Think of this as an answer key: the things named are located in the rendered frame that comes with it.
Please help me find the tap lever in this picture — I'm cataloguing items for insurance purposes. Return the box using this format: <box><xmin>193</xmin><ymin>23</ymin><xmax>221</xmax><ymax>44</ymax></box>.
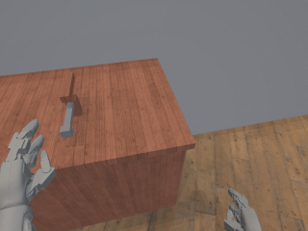
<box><xmin>60</xmin><ymin>102</ymin><xmax>75</xmax><ymax>139</ymax></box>

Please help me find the left robot forearm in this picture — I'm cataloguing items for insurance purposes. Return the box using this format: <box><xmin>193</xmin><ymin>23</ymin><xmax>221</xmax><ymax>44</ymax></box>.
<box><xmin>0</xmin><ymin>204</ymin><xmax>37</xmax><ymax>231</ymax></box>

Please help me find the left robot hand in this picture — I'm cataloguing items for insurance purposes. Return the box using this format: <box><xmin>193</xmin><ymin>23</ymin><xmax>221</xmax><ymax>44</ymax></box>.
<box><xmin>0</xmin><ymin>119</ymin><xmax>57</xmax><ymax>210</ymax></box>

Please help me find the counter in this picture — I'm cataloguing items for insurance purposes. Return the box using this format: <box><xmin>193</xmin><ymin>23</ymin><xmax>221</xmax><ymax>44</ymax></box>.
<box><xmin>0</xmin><ymin>58</ymin><xmax>195</xmax><ymax>231</ymax></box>

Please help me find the right robot hand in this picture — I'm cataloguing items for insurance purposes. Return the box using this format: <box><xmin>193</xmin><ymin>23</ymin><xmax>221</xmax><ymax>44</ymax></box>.
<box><xmin>224</xmin><ymin>188</ymin><xmax>262</xmax><ymax>231</ymax></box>

